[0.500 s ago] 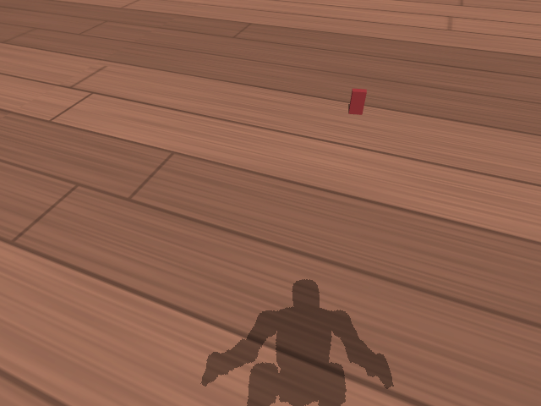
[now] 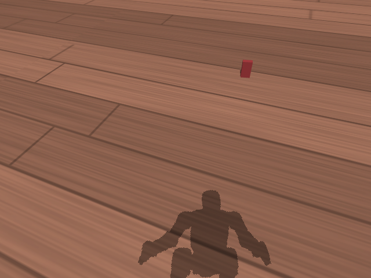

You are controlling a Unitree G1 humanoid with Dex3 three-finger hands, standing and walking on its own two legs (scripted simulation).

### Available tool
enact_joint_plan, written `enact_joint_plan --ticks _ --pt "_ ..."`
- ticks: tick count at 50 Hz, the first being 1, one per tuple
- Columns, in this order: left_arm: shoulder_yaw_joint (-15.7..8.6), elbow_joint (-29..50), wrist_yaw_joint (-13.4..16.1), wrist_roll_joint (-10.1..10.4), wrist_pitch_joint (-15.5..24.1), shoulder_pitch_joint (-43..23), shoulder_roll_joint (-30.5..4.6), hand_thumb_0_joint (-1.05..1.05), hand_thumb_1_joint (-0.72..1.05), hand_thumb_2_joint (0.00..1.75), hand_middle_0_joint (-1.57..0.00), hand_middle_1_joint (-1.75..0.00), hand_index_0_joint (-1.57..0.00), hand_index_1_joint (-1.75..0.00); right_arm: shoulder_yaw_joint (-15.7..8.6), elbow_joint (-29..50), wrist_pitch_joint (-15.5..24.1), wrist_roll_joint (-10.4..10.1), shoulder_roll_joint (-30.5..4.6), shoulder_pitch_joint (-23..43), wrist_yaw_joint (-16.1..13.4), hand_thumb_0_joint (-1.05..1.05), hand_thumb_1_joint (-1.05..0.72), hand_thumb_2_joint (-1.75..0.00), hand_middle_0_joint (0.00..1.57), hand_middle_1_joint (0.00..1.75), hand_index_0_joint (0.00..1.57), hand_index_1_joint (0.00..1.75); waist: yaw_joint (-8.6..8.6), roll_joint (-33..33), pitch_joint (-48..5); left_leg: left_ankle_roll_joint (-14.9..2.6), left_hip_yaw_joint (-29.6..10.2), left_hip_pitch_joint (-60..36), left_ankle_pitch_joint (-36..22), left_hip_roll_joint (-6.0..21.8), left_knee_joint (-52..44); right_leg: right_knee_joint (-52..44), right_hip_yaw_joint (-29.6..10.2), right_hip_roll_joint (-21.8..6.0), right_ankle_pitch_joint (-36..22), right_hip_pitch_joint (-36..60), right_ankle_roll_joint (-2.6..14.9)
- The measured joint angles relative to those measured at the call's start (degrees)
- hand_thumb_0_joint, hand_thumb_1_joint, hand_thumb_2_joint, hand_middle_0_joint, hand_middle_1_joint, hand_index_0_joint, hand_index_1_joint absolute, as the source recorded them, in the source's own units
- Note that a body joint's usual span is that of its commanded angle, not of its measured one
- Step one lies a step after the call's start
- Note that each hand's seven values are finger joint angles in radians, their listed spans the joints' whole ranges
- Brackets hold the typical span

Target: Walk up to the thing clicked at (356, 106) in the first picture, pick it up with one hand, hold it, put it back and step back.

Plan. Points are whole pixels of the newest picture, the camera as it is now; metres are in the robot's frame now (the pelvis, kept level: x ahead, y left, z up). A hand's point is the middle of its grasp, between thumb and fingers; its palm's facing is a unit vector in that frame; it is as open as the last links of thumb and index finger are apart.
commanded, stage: stand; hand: left
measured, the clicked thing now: (246, 68) +2.14 -0.56 -0.70
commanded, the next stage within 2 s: walk up in 0.62 s
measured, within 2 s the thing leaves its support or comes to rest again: neither
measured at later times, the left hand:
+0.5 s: hand out of the picture +0.08 +0.25 -0.15, palm faces -0.03 -0.94 -0.34, open 7.4 cm
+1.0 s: hand (118, 255) +0.24 +0.20 -0.13, palm faces -0.12 -0.88 -0.46, open 7.4 cm
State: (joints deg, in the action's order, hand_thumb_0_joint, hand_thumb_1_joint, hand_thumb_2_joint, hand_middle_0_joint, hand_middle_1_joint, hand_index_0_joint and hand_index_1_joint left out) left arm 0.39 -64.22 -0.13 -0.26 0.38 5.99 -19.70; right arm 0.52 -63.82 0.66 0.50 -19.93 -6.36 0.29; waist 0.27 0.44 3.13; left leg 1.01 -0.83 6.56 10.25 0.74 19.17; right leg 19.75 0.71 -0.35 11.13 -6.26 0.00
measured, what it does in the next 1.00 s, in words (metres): walks ahead: right foot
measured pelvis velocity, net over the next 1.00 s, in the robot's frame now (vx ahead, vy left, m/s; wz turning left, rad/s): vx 0.10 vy -0.10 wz -0.16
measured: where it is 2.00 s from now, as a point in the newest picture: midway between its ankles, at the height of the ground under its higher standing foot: (239, 215)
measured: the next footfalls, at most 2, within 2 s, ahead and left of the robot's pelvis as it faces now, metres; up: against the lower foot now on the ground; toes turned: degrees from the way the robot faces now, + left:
right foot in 0.96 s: +0.18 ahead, -0.25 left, +0.00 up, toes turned -16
left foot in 1.42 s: +0.56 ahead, -0.08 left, +0.00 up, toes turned -9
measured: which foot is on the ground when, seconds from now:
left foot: down 0.00-0.98, up 1.00-1.00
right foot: down 0.00-0.66, up 0.68-0.94, down 0.96-1.00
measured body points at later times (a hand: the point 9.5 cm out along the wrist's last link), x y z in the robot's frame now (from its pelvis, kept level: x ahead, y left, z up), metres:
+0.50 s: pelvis +0.00 +0.00 +0.00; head +0.01 +0.00 +0.45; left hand +0.09 +0.30 -0.13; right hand +0.08 -0.30 -0.13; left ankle +0.00 +0.13 -0.75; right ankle +0.00 -0.12 -0.75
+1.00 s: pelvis +0.10 -0.10 -0.04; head +0.08 -0.13 +0.41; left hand +0.24 +0.24 -0.10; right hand +0.10 -0.47 -0.16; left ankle +0.01 +0.12 -0.73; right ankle +0.14 -0.24 -0.75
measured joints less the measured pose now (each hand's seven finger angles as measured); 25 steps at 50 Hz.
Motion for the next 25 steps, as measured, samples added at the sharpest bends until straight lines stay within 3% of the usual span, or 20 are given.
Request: enact_joint_plan --ticks 25 --pt "0.02 0.33 0.01 0.01 0.01 0.14 -0.13 0.0 0.91 0.9 -0.2 -0.3 -0.2 -0.3 0.08 -0.06 -0.04 -0.01 -0.08 -0.25 -0.05 0.01 -0.91 -0.9 0.2 0.3 0.2 0.3 -0.01 -0.18 -0.22 -0.02 0.05 -0.39 0.17 -0.01 -0.4 -0.55 -0.04 -0.02 0.07 0.45 -0.04"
